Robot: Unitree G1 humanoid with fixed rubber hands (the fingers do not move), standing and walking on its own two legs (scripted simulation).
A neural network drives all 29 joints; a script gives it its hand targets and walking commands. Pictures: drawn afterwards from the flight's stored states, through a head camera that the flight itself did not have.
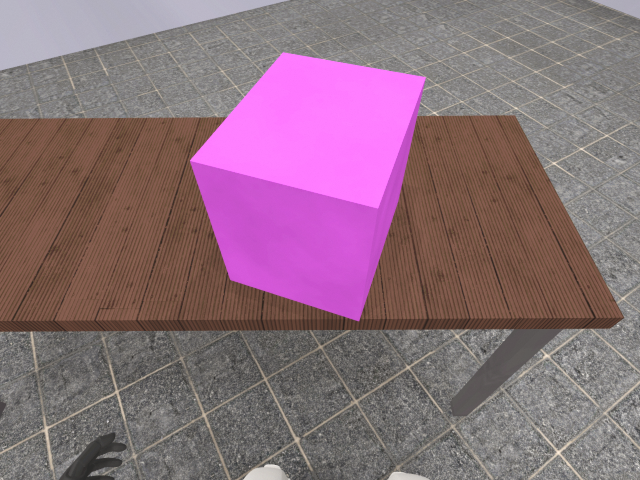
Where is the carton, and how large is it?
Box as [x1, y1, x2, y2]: [190, 52, 425, 320]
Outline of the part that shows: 283,52 193,156 190,162 230,279 358,320 397,203 425,77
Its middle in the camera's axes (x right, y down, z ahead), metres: +0.00 -0.08 +0.58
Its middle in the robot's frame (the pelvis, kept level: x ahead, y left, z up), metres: +0.51 +0.03 +0.06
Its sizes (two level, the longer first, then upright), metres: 0.264 0.216 0.247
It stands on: a table, 0.68 m high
